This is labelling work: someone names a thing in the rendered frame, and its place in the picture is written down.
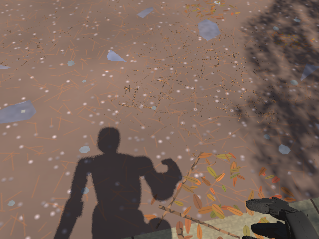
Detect robot right hand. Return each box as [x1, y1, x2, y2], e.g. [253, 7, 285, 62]
[242, 196, 319, 239]

